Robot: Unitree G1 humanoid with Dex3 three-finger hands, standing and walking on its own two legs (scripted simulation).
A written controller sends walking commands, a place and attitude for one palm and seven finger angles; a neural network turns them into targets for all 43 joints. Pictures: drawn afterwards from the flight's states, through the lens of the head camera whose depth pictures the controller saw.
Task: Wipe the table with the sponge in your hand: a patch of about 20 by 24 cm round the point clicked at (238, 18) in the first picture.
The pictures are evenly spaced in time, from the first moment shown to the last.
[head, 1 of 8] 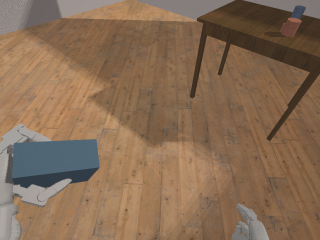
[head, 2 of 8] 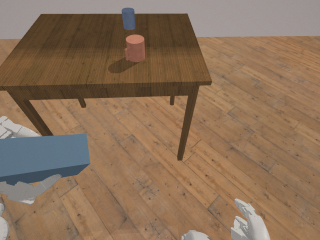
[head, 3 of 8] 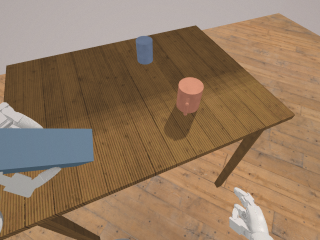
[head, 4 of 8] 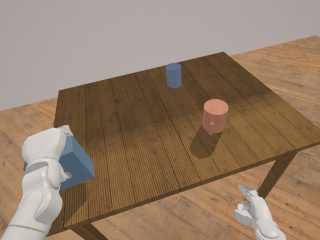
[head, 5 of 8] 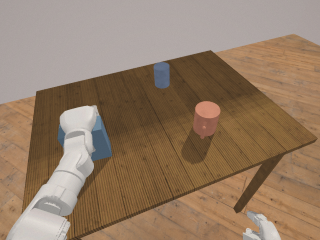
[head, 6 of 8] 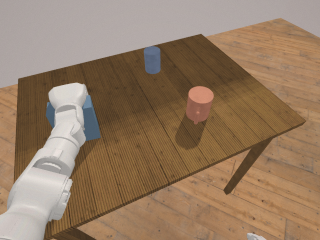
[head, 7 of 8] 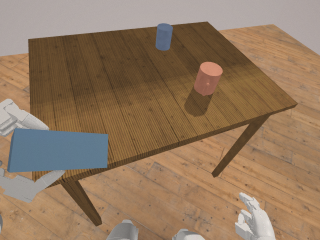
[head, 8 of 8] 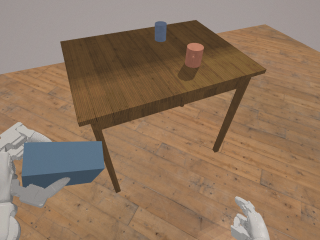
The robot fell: no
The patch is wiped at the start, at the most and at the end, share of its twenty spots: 0.00 1.00 1.00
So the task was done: yes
